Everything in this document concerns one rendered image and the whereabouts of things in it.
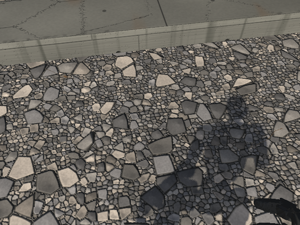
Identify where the robot right hand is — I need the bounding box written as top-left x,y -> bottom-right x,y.
253,198 -> 300,225

